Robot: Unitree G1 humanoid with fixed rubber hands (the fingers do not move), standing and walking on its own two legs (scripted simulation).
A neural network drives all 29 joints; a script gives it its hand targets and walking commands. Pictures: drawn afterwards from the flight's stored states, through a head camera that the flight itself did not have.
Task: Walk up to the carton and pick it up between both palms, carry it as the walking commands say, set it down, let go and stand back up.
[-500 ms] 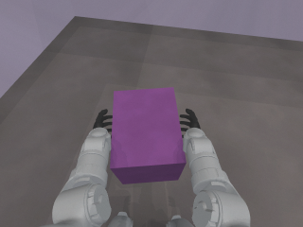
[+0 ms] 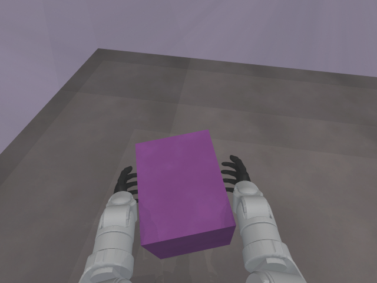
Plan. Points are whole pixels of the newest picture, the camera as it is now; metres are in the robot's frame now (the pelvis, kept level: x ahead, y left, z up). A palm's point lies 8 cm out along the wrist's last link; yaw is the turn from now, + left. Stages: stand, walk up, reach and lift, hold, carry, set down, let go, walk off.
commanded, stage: reach and lift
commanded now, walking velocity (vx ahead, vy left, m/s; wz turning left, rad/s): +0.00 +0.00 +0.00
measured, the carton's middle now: (184, 195) +0.36 +0.01 -0.07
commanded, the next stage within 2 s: hold in 1.40 s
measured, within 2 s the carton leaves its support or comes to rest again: neither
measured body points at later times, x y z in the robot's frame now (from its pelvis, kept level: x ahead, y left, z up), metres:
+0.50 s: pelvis +0.00 +0.00 +0.01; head -0.07 +0.01 +0.46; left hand +0.30 +0.16 +0.05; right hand +0.32 -0.12 +0.08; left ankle +0.04 +0.14 -0.73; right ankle +0.01 -0.13 -0.73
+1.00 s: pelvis +0.01 +0.00 +0.01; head -0.05 +0.01 +0.46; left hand +0.31 +0.15 +0.05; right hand +0.32 -0.14 +0.07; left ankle +0.04 +0.14 -0.73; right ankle +0.01 -0.13 -0.73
